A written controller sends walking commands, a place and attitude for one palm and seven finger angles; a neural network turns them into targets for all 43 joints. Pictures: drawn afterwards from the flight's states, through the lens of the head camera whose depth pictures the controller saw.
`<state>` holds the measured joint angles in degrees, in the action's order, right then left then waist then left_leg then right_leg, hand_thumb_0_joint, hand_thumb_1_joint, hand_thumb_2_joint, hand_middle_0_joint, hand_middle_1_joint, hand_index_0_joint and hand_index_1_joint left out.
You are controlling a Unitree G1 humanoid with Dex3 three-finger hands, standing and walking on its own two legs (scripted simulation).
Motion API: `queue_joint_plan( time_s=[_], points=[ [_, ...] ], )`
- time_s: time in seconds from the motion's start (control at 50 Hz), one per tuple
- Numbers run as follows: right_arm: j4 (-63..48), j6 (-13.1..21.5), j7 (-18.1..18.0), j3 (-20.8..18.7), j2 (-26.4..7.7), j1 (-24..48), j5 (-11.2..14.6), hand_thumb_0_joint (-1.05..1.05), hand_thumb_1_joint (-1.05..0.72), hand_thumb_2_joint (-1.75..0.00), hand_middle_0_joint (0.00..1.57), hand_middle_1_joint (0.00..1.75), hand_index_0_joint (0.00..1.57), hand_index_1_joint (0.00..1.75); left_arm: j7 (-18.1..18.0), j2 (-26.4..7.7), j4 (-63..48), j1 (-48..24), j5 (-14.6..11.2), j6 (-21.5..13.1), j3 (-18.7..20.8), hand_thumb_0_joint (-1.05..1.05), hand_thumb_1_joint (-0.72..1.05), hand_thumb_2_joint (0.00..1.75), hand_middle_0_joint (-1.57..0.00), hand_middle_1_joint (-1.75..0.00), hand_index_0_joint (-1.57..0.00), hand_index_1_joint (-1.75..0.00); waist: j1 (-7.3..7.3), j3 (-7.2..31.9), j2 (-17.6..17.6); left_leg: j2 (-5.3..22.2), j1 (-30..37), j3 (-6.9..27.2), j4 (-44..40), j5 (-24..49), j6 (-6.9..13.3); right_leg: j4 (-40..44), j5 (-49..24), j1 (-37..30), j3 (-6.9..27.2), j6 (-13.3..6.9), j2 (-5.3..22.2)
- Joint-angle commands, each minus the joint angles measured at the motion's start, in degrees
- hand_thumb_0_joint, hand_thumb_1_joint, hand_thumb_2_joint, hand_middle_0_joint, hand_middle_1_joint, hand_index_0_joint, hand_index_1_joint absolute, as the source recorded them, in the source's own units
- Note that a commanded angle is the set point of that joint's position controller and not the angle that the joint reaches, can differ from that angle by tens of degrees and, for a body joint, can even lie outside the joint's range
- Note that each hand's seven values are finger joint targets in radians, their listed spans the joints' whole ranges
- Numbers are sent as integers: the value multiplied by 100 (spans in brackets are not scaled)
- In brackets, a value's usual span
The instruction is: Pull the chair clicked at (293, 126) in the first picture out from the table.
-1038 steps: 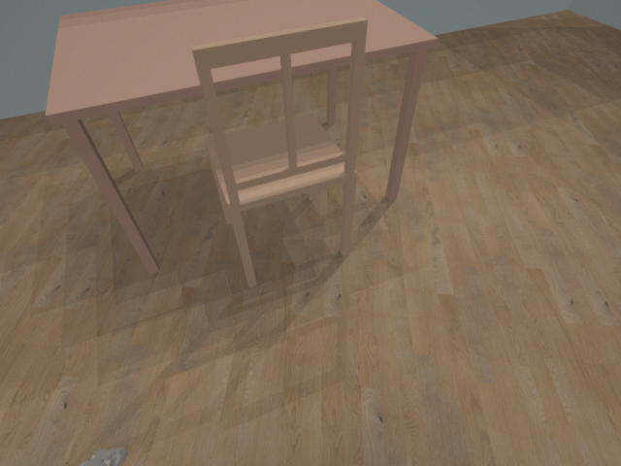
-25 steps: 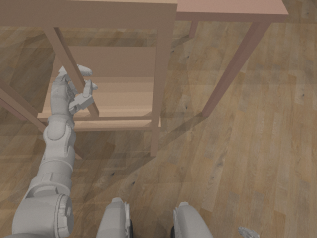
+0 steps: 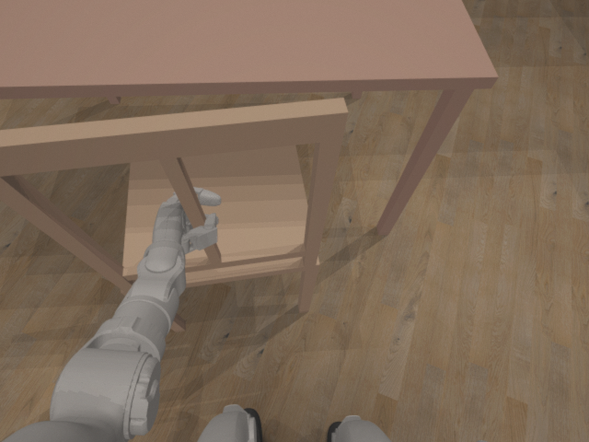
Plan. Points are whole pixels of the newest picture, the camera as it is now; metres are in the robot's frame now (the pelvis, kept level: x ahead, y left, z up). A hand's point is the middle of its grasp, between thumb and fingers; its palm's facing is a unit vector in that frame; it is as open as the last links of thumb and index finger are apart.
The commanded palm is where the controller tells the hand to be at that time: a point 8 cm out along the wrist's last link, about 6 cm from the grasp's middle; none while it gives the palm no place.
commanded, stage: step backward, pulling the chair out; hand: left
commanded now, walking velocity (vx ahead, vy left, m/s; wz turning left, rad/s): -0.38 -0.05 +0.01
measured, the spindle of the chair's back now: (198, 219) +0.44 +0.14 -0.06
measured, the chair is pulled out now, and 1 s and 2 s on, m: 0.08 0.22 0.36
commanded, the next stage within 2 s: none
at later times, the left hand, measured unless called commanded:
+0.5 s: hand (220, 300) +0.31 +0.10 -0.05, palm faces -0.01 -0.99 -0.15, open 5.2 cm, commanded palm +0.32 +0.15 -0.04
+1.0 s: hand (212, 319) +0.28 +0.11 -0.05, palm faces -0.02 -0.99 -0.16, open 5.3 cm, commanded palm +0.29 +0.16 -0.04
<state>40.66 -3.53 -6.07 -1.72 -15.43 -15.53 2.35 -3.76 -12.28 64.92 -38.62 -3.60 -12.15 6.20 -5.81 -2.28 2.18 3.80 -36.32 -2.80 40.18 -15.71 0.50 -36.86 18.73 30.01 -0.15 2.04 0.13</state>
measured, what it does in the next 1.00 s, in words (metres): steps on the spot: left foot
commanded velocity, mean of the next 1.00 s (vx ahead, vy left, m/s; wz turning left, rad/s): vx -0.38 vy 0.02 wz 0.00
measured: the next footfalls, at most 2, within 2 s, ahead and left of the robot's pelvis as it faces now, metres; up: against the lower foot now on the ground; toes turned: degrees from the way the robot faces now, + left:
left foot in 0.94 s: -0.02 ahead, +0.12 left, +0.00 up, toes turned +2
right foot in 1.50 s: -0.07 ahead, -0.13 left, +0.00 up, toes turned +0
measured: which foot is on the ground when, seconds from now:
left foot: down 0.00-0.78, up 0.80-0.92, down 0.94-1.00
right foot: down 0.00-1.00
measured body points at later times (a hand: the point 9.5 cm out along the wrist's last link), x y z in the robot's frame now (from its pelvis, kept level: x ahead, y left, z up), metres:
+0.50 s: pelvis -0.06 -0.01 +0.00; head +0.01 -0.02 +0.45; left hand +0.30 +0.15 -0.03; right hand +0.00 -0.30 -0.13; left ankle +0.04 +0.11 -0.72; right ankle -0.01 -0.14 -0.72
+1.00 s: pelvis -0.08 +0.00 +0.01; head +0.01 -0.01 +0.45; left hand +0.28 +0.16 -0.03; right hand +0.02 -0.28 -0.13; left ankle -0.06 +0.11 -0.72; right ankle -0.01 -0.14 -0.72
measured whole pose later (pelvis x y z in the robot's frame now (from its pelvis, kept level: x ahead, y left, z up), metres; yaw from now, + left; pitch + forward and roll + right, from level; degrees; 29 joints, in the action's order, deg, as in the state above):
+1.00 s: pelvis -0.08 +0.00 +0.01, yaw +2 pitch +3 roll +1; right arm 45.1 2.4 -8.0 -0.4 -15.6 -11.2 2.0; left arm -5.3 -7.0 60.0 -30.9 -2.9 -12.4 -1.6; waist -2.0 -7.6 0.4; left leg -0.9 -22.6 -1.0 34.2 -14.7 0.2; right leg -35.7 10.4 26.7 -0.1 2.0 4.1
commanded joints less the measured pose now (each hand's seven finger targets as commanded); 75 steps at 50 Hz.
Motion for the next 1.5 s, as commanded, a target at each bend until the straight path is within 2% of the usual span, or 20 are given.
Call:
queue_joint_plan(
  time_s=[0.0, 0.16, 0.36, 0.54, 0.64, 0.72, 0.78, 0.88, 0.92, 0.96, 1.0, 1.06, 1.1, 1.16, 1.18, 1.22, 1.3, 1.36, 1.42, 1.48],
  points=[
    [-325, 214, -63, -248, -717, -533, 7, 0, -90, -90, 20, 30, 20, 30, -20, -852, -1245, -1763, 186, -364, -150, 0, 90, 90, -50, -145, -50, -145, 92, 3191, 596, 615, 2790, 802, -223, 3949, 117, 140, -2520, -757, 44, -109, 208],
    [-189, 514, -108, -215, -741, -329, 67, 0, -90, -90, 20, 30, 20, 30, -121, -1031, -1176, -1884, 109, -375, -145, 0, 90, 90, -50, -145, -50, -145, 164, 2769, 404, 567, 2062, 698, -547, 1969, 138, 328, -1542, -931, 181, -75, 301],
    [-47, 860, -230, -118, -763, -30, 144, 0, -90, -90, 20, 30, 20, 30, -296, -1042, -1151, -1667, 10, -464, -381, 0, 90, 90, -50, -145, -50, -145, 215, 1997, -636, 15, 2091, 307, -466, -96, -112, 1496, 24, -708, 746, -224, 1059],
    [-207, 880, -280, -88, -772, 149, -4, 0, -90, -90, 20, 30, 20, 30, -226, -492, -1447, -1300, 6, -615, -619, 0, 90, 90, -50, -145, -50, -145, 389, 1867, 584, 985, 2210, 1604, -1713, -129, 429, -242, 359, -494, 89, -193, 125],
    [-185, 876, -249, -76, -681, 144, -69, 0, -90, -90, 20, 30, 20, 30, -207, -611, -1548, -1309, 112, -555, -575, 0, 90, 90, -50, -145, -50, -145, 403, 1887, 655, 904, 1932, 1181, -1324, 443, 323, 9, -24, -918, 184, -219, 228],
    [-264, 922, -276, -112, -686, 84, -32, 0, -90, -90, 20, 30, 20, 30, -270, -970, -1518, -1162, 109, -564, -416, 0, 90, 90, -50, -145, -50, -145, 368, 1528, -535, 189, 1466, 568, -506, -1056, 10, 1197, 877, -627, 1095, -418, 807],
    [-85, 930, -225, -63, -552, 164, -29, 0, -90, -90, 20, 30, 20, 30, -340, -944, -1439, -1021, 173, -547, -464, 0, 90, 90, -50, -145, -50, -145, 413, 1771, -1087, -298, 1598, 404, 721, -597, -268, 1755, -502, -929, 1735, -844, 1826],
    [70, 891, -254, -30, -667, 164, -24, 0, -90, -90, 20, 30, 20, 30, -285, -782, -1526, -1012, 150, -359, -465, 0, 90, 90, -50, -145, -50, -145, 379, 2001, -1045, -66, 1832, 607, -864, 543, -244, 645, -3631, -1998, 809, -546, 1550],
    [-36, 810, -275, -133, -850, 153, -2, 0, -90, -90, 20, 30, 20, 30, -235, -634, -1550, -1159, 142, -381, -595, 0, 90, 90, -50, -145, -50, -145, 427, 2038, -430, 491, 2547, 807, -1225, 2782, -17, 318, -3155, -1560, 220, -101, 771],
    [-136, 685, -225, -64, -667, 183, -85, 0, -90, -90, 20, 30, 20, 30, -155, -195, -1829, -1478, 127, -425, -832, 0, 90, 90, -50, -145, -50, -145, 407, 2451, 593, 892, 3068, 1268, -1051, 3959, 250, -405, -1814, -1130, 23, -67, 440],
    [-158, 635, -165, -92, -611, 147, -142, 0, -90, -90, 20, 30, 20, 30, -168, -210, -1780, -1582, 152, -442, -735, 0, 90, 90, -50, -145, -50, -145, 421, 2312, 838, 1146, 3063, 1473, -1124, 4063, 416, -780, 100, -761, 30, -152, 282],
    [-49, 678, -111, -122, -608, -20, -123, 0, -90, -90, 20, 30, 20, 30, -180, -281, -1600, -1566, 193, -512, -639, 0, 90, 90, -50, -145, -50, -145, 366, 2422, 580, 1064, 3517, 1223, -498, 4874, 357, -20, -1051, -925, 109, -207, 320],
    [-55, 680, -107, -98, -602, 77, -114, 0, -90, -90, 20, 30, 20, 30, -159, -462, -1550, -1692, 239, -531, -582, 0, 90, 90, -50, -145, -50, -145, 360, 2189, 638, 916, 2618, 1052, -537, 3799, 147, 193, -1965, -1466, 220, -238, 485],
    [12, 725, -231, -195, -638, -38, 29, 0, -90, -90, 20, 30, 20, 30, -226, -1024, -1451, -1666, 169, -521, -288, 0, 90, 90, -50, -145, -50, -145, 258, 2693, -769, 125, 1870, 457, 275, 1293, -345, 697, -4535, -2391, 1085, -568, 1408],
    [-13, 754, -234, -178, -635, 110, 37, 0, -90, -90, 20, 30, 20, 30, -225, -1116, -1372, -1651, 165, -462, -265, 0, 90, 90, -50, -145, -50, -145, 324, 2639, -835, -136, 1553, 527, 659, -432, -405, 964, -4611, -2391, 1444, -800, 1843],
    [-33, 807, -243, -117, -697, 256, 33, 0, -90, -90, 20, 30, 20, 30, -217, -1218, -1230, -1459, 150, -264, -208, 0, 90, 90, -50, -145, -50, -145, 447, 2372, -845, -274, 1141, 842, 1054, -1370, -364, 1147, -3971, -2268, 1489, -978, 2128],
    [167, 816, -300, -30, -773, 87, 29, 0, -90, -90, 20, 30, 20, 30, -190, -956, -1333, -1757, 63, -33, -310, 0, 90, 90, -50, -145, -50, -145, 296, 2469, -848, -47, 1703, 697, -836, 82, -286, 634, -4140, -2516, 689, -516, 1636],
    [-85, 741, -281, -117, -794, 119, 38, 0, -90, -90, 20, 30, 20, 30, -135, -546, -1569, -2014, 3, -123, -576, 0, 90, 90, -50, -145, -50, -145, 364, 2506, 303, 724, 2301, 1117, -1360, 2186, 130, 102, -1844, -1866, 26, -31, 557],
    [-108, 720, -226, -125, -717, 115, -71, 0, -90, -90, 20, 30, 20, 30, -114, -595, -1525, -2099, 52, -192, -416, 0, 90, 90, -50, -145, -50, -145, 408, 2377, 864, 1162, 2284, 1594, -1336, 2888, 430, -668, -89, -1349, 40, -121, 263],
    [82, 815, -95, -158, -690, -161, -120, 0, -90, -90, 20, 30, 20, 30, -120, -512, -1406, -2162, 159, -375, -428, 0, 90, 90, -50, -145, -50, -145, 325, 2457, 678, 1135, 3196, 1436, -551, 4556, 398, 96, -988, -1168, 184, -196, 306]
  ],
)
